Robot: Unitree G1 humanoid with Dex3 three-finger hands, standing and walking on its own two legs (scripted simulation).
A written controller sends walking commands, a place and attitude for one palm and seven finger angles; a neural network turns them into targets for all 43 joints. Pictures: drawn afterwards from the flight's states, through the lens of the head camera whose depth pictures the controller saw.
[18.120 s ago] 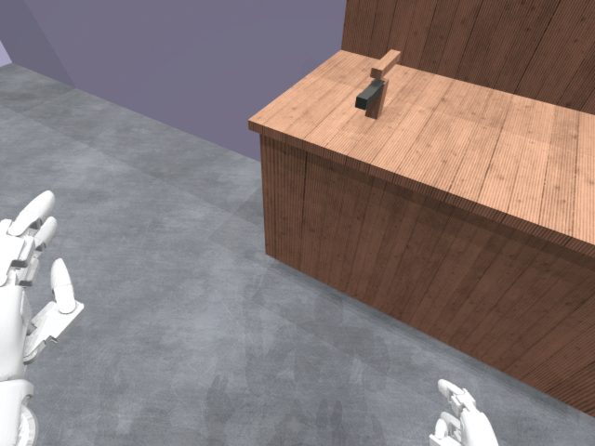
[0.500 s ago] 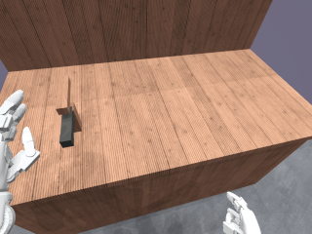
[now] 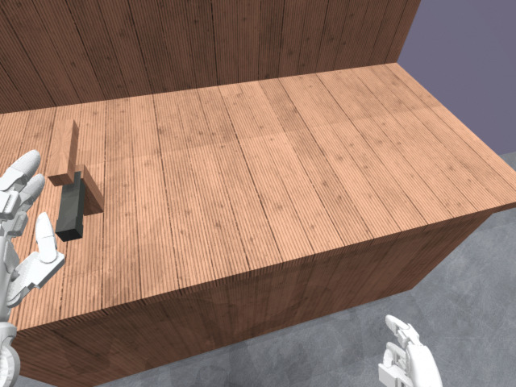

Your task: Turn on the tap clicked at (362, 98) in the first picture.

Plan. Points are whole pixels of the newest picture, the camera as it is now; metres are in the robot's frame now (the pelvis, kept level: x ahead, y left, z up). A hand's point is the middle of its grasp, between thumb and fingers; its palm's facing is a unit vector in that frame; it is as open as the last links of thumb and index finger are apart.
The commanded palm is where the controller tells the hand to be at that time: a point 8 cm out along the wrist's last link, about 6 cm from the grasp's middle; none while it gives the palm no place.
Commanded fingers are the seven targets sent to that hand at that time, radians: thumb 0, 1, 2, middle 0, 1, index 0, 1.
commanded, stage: come to a stop and stand still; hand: left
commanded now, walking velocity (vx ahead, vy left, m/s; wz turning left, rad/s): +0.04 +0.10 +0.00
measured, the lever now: (69, 229) +0.32 +0.33 +0.05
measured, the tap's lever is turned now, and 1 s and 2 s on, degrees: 0 0 0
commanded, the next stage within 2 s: look again from close up in 1.08 s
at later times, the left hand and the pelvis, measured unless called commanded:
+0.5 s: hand (35, 245) +0.23 +0.27 +0.16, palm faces +0.37 -0.85 -0.36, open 7.4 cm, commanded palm +0.18 +0.31 +0.18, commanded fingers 0.00 0.90 0.90 -0.20 -0.30 -0.20 -0.30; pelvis +0.02 +0.03 +0.01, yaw +1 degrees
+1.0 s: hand out of the picture +0.22 +0.32 +0.17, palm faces +0.36 -0.85 -0.39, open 7.4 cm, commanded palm +0.16 +0.35 +0.18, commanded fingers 0.00 0.90 0.90 -0.20 -0.30 -0.20 -0.30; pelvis +0.01 +0.07 +0.01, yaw +1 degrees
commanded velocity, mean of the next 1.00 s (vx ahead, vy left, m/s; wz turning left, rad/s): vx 0.00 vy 0.01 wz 0.00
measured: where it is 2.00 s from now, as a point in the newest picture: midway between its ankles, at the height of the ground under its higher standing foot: outside the picture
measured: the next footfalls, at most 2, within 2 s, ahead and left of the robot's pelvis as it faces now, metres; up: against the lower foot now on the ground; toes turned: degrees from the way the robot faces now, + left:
none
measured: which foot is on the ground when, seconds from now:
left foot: down 0.00-1.00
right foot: down 0.00-1.00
